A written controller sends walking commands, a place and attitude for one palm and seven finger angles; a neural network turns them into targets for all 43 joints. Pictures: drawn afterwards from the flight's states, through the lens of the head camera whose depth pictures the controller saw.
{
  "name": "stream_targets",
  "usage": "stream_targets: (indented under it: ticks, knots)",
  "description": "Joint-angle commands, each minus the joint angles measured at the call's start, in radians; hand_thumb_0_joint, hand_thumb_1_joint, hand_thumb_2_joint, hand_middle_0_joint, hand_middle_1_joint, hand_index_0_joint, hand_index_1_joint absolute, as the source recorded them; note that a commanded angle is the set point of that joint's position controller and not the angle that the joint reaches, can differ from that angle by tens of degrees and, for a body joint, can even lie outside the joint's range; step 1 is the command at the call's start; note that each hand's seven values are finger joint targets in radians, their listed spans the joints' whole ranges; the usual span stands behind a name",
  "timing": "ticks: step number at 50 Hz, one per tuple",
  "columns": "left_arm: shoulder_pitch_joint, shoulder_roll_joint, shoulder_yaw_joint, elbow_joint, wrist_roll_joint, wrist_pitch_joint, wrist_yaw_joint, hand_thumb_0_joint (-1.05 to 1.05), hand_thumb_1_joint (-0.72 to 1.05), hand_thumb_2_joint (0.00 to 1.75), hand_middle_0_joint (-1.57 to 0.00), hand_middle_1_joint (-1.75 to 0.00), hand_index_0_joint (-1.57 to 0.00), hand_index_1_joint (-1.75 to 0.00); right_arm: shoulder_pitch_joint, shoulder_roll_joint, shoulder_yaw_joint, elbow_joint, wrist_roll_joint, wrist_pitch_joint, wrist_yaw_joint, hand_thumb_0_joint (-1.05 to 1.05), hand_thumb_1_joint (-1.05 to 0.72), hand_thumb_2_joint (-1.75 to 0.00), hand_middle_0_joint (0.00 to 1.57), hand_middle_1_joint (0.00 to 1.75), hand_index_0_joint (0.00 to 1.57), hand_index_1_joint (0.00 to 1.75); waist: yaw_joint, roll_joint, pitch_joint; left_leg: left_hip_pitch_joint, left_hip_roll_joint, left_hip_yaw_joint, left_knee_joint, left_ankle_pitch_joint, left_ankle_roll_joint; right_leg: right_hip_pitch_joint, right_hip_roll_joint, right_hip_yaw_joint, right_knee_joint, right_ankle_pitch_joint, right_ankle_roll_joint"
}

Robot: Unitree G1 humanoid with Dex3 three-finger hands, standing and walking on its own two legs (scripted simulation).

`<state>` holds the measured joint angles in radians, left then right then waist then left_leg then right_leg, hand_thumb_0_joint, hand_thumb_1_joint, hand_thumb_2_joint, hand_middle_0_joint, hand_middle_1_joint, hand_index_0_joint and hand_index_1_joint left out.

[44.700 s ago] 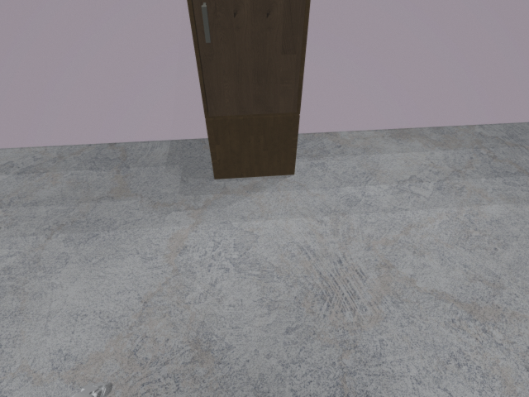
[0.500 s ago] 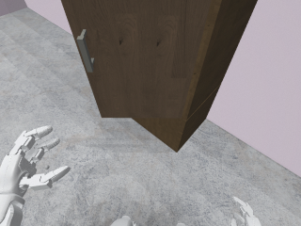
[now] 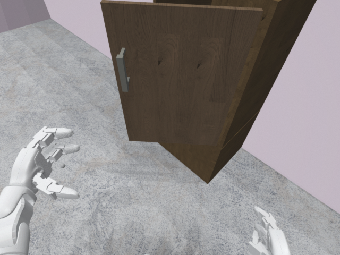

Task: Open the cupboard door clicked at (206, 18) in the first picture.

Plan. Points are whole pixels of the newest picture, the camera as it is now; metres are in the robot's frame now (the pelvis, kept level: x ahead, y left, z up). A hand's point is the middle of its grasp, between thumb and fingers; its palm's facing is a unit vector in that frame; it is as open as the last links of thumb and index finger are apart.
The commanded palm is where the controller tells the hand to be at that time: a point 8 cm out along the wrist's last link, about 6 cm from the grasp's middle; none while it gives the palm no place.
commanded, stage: raise the hand with hooked fingers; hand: left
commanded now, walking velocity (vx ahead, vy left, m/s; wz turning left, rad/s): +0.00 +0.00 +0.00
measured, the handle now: (124, 70) +0.61 +0.20 +0.10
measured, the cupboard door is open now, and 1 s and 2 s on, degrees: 41 41 41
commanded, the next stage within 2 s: move the hooked fingers beside the handle in 0.74 s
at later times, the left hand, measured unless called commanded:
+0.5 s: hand (67, 146) +0.30 +0.25 +0.11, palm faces +0.05 -1.00 -0.01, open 14.0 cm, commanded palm +0.27 +0.30 +0.12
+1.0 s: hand (74, 143) +0.31 +0.24 +0.12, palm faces +0.08 -1.00 -0.01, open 14.0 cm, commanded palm +0.29 +0.29 +0.12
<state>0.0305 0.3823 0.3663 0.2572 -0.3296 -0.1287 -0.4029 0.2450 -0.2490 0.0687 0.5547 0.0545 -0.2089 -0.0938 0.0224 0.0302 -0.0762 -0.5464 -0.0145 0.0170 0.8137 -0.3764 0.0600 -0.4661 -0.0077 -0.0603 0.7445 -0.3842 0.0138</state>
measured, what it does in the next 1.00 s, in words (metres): stands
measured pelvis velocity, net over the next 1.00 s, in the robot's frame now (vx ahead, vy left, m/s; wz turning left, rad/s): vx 0.00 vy -0.04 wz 0.00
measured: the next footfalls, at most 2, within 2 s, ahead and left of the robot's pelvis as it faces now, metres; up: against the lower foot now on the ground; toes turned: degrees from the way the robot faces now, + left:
none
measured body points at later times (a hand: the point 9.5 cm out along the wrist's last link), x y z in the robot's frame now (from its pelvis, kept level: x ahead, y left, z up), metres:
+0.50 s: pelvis +0.01 -0.02 +0.01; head +0.03 -0.02 +0.46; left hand +0.29 +0.30 +0.11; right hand +0.16 -0.27 -0.07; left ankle +0.02 +0.07 -0.71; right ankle +0.00 -0.13 -0.71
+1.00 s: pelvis +0.00 -0.04 +0.01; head +0.02 -0.05 +0.46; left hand +0.30 +0.29 +0.12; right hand +0.16 -0.28 -0.07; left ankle +0.02 +0.07 -0.71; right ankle +0.00 -0.14 -0.71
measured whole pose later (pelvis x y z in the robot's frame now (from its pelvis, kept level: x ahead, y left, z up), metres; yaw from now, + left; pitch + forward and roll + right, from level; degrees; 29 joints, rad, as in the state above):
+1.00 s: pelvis +0.00 -0.04 +0.01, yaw +0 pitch +4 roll -1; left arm -0.18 0.43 0.43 0.49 -0.32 -0.13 -0.45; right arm 0.26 -0.28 0.06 0.60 0.07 -0.18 -0.11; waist 0.02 0.03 -0.05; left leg -0.47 0.01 0.00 0.72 -0.33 0.01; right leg -0.41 0.02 -0.07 0.69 -0.36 -0.03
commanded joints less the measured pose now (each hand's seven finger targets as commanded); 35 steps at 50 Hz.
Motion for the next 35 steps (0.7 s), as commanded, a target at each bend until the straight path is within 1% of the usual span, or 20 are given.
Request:
stream_targets:
  ticks: [1, 3, 5, 7, 8, 10, 12, 13, 15, 17, 18, 20, 23, 24, 25, 29, 30, 31, 32, 35]
  knots:
    - [-0.304, 0.272, 0.13, -0.267, -0.026, -0.096, 0.005, 0.0, -0.5, 0.3, -0.3, -1.2, -0.3, -1.2, -0.036, -0.152, -0.068, -0.13, -0.006, -0.053, -0.023, 0.0, -0.9, -0.9, 0.2, 0.3, 0.2, 0.3, -0.004, 0.094, -0.212, 0.269, 0.036, -0.116, -0.197, 0.244, -0.071, 0.01, 0.05, -0.016, -0.097, 0.167, -0.054]
    - [-0.309, 0.265, 0.13, -0.242, -0.025, -0.101, 0.005, 0.0, -0.5, 0.3, -0.3, -1.2, -0.3, -1.2, -0.031, -0.148, -0.066, -0.12, -0.006, -0.053, -0.024, 0.0, -0.9, -0.9, 0.2, 0.3, 0.2, 0.3, -0.006, 0.121, -0.21, 0.293, 0.037, -0.117, -0.203, 0.263, -0.074, 0.01, 0.048, -0.015, -0.105, 0.175, -0.053]
    - [-0.321, 0.273, 0.131, -0.185, -0.024, -0.081, -0.009, 0.0, -0.5, 0.3, -0.3, -1.2, -0.3, -1.2, -0.028, -0.153, -0.063, -0.11, -0.006, -0.05, -0.026, 0.0, -0.9, -0.9, 0.2, 0.3, 0.2, 0.3, -0.005, 0.114, -0.182, 0.277, 0.036, -0.117, -0.212, 0.243, -0.072, 0.021, 0.051, -0.015, -0.118, 0.173, -0.056]
    - [-0.335, 0.269, 0.123, -0.134, -0.026, -0.053, -0.026, 0.0, -0.5, 0.3, -0.3, -1.2, -0.3, -1.2, -0.034, -0.155, -0.063, -0.107, 0.001, -0.046, -0.03, 0.0, -0.9, -0.9, 0.2, 0.3, 0.2, 0.3, -0.011, 0.1, -0.161, 0.266, 0.035, -0.114, -0.228, 0.207, -0.066, 0.023, 0.045, -0.015, -0.135, 0.161, -0.052]
    - [-0.338, 0.266, 0.118, -0.104, -0.028, -0.037, -0.035, 0.0, -0.5, 0.3, -0.3, -1.2, -0.3, -1.2, -0.035, -0.157, -0.064, -0.107, 0.005, -0.045, -0.034, 0.0, -0.9, -0.9, 0.2, 0.3, 0.2, 0.3, -0.016, 0.068, -0.146, 0.254, 0.034, -0.112, -0.234, 0.18, -0.06, 0.024, 0.043, -0.014, -0.147, 0.15, -0.05]
    - [-0.363, 0.285, 0.125, -0.092, -0.032, -0.016, -0.053, 0.0, -0.5, 0.3, -0.3, -1.2, -0.3, -1.2, -0.035, -0.161, -0.063, -0.113, 0.006, -0.044, -0.037, 0.0, -0.9, -0.9, 0.2, 0.3, 0.2, 0.3, -0.007, 0.075, -0.163, 0.262, 0.027, -0.106, -0.234, 0.2, -0.056, 0.055, 0.043, -0.009, -0.156, 0.17, -0.054]
    - [-0.389, 0.314, 0.143, -0.088, -0.033, -0.003, -0.061, 0.0, -0.5, 0.3, -0.3, -1.2, -0.3, -1.2, -0.034, -0.162, -0.064, -0.115, 0.008, -0.042, -0.037, 0.0, -0.9, -0.9, 0.2, 0.3, 0.2, 0.3, -0.007, 0.065, -0.182, 0.269, 0.025, -0.095, -0.233, 0.219, -0.05, 0.068, 0.041, -0.004, -0.167, 0.193, -0.05]
    - [-0.376, 0.299, 0.135, -0.082, -0.033, -0.001, -0.062, 0.0, -0.5, 0.3, -0.3, -1.2, -0.3, -1.2, -0.031, -0.16, -0.065, -0.115, 0.007, -0.043, -0.036, 0.0, -0.9, -0.9, 0.2, 0.3, 0.2, 0.3, -0.007, 0.059, -0.183, 0.27, 0.024, -0.094, -0.231, 0.229, -0.049, 0.071, 0.04, -0.007, -0.167, 0.199, -0.049]
    - [-0.342, 0.292, 0.14, -0.071, -0.041, -0.009, -0.065, 0.0, -0.5, 0.3, -0.3, -1.2, -0.3, -1.2, -0.025, -0.159, -0.066, -0.119, 0.003, -0.045, -0.028, 0.0, -0.9, -0.9, 0.2, 0.3, 0.2, 0.3, 0.004, 0.032, -0.183, 0.266, 0.021, -0.09, -0.224, 0.265, -0.049, 0.09, 0.044, -0.005, -0.165, 0.233, -0.053]
    - [-0.327, 0.297, 0.155, -0.089, -0.045, -0.027, -0.061, 0.0, -0.5, 0.3, -0.3, -1.2, -0.3, -1.2, -0.021, -0.159, -0.071, -0.118, 0.002, -0.045, -0.022, 0.0, -0.9, -0.9, 0.2, 0.3, 0.2, 0.3, 0.006, 0.034, -0.206, 0.28, 0.02, -0.079, -0.214, 0.312, -0.047, 0.097, 0.043, -0.002, -0.159, 0.282, -0.05]
    - [-0.331, 0.29, 0.146, -0.094, -0.042, -0.033, -0.058, 0.0, -0.5, 0.3, -0.3, -1.2, -0.3, -1.2, -0.022, -0.16, -0.071, -0.118, 0.002, -0.044, -0.019, 0.0, -0.9, -0.9, 0.2, 0.3, 0.2, 0.3, 0.006, 0.054, -0.203, 0.277, 0.019, -0.075, -0.214, 0.309, -0.047, 0.092, 0.042, -0.001, -0.157, 0.279, -0.049]
    - [-0.339, 0.297, 0.153, -0.093, -0.044, -0.041, -0.053, 0.0, -0.5, 0.3, -0.3, -1.2, -0.3, -1.2, -0.018, -0.159, -0.071, -0.116, 0.0, -0.042, -0.015, 0.0, -0.9, -0.9, 0.2, 0.3, 0.2, 0.3, 0.006, 0.035, -0.182, 0.258, 0.017, -0.07, -0.212, 0.295, -0.045, 0.099, 0.044, 0.004, -0.159, 0.277, -0.051]
    - [-0.353, 0.309, 0.165, -0.099, -0.036, -0.051, -0.041, 0.0, -0.5, 0.3, -0.3, -1.2, -0.3, -1.2, -0.018, -0.158, -0.075, -0.115, 0.002, -0.039, -0.016, 0.0, -0.9, -0.9, 0.2, 0.3, 0.2, 0.3, 0.002, 0.054, -0.189, 0.263, 0.015, -0.059, -0.211, 0.292, -0.039, 0.097, 0.039, 0.012, -0.162, 0.286, -0.046]
    - [-0.363, 0.315, 0.169, -0.112, -0.032, -0.056, -0.037, 0.0, -0.5, 0.3, -0.3, -1.2, -0.3, -1.2, -0.02, -0.157, -0.075, -0.114, 0.0, -0.038, -0.016, 0.0, -0.9, -0.9, 0.2, 0.3, 0.2, 0.3, 0.003, 0.074, -0.197, 0.264, 0.014, -0.057, -0.211, 0.286, -0.038, 0.098, 0.036, 0.014, -0.162, 0.281, -0.045]
    - [-0.37, 0.321, 0.168, -0.119, -0.031, -0.057, -0.035, 0.0, -0.5, 0.3, -0.3, -1.2, -0.3, -1.2, -0.017, -0.158, -0.075, -0.113, -0.001, -0.036, -0.016, 0.0, -0.9, -0.9, 0.2, 0.3, 0.2, 0.3, 0.0, 0.054, -0.194, 0.26, 0.014, -0.054, -0.205, 0.283, -0.035, 0.105, 0.039, 0.019, -0.163, 0.283, -0.045]
    - [-0.369, 0.301, 0.154, -0.123, -0.028, -0.07, -0.035, 0.0, -0.5, 0.3, -0.3, -1.2, -0.3, -1.2, -0.022, -0.152, -0.076, -0.112, 0.002, -0.035, -0.022, 0.0, -0.9, -0.9, 0.2, 0.3, 0.2, 0.3, -0.006, 0.074, -0.207, 0.268, 0.012, -0.047, -0.204, 0.282, -0.032, 0.111, 0.036, 0.025, -0.166, 0.291, -0.041]
    - [-0.368, 0.307, 0.159, -0.122, -0.035, -0.07, -0.037, 0.0, -0.5, 0.3, -0.3, -1.2, -0.3, -1.2, -0.019, -0.153, -0.075, -0.113, 0.001, -0.035, -0.022, 0.0, -0.9, -0.9, 0.2, 0.3, 0.2, 0.3, -0.004, 0.039, -0.207, 0.259, 0.012, -0.045, -0.199, 0.283, -0.03, 0.126, 0.037, 0.029, -0.167, 0.301, -0.04]
    - [-0.373, 0.305, 0.154, -0.132, -0.035, -0.073, -0.041, 0.0, -0.5, 0.3, -0.3, -1.2, -0.3, -1.2, -0.027, -0.152, -0.075, -0.113, 0.003, -0.036, -0.022, 0.0, -0.9, -0.9, 0.2, 0.3, 0.2, 0.3, -0.004, 0.067, -0.211, 0.263, 0.011, -0.042, -0.198, 0.291, -0.029, 0.129, 0.034, 0.034, -0.166, 0.316, -0.039]
    - [-0.367, 0.309, 0.16, -0.12, -0.034, -0.073, -0.042, 0.0, -0.5, 0.3, -0.3, -1.2, -0.3, -1.2, -0.024, -0.15, -0.074, -0.11, 0.003, -0.035, -0.022, 0.0, -0.9, -0.9, 0.2, 0.3, 0.2, 0.3, -0.003, 0.07, -0.215, 0.26, 0.009, -0.04, -0.198, 0.282, -0.029, 0.13, 0.033, 0.035, -0.169, 0.312, -0.038]
    - [-0.364, 0.291, 0.146, -0.091, -0.045, -0.065, -0.047, 0.0, -0.5, 0.3, -0.3, -1.2, -0.3, -1.2, -0.027, -0.152, -0.073, -0.109, 0.006, -0.033, -0.025, 0.0, -0.9, -0.9, 0.2, 0.3, 0.2, 0.3, -0.007, 0.013, -0.177, 0.238, 0.01, -0.041, -0.199, 0.263, -0.027, 0.126, 0.033, 0.037, -0.176, 0.301, -0.035]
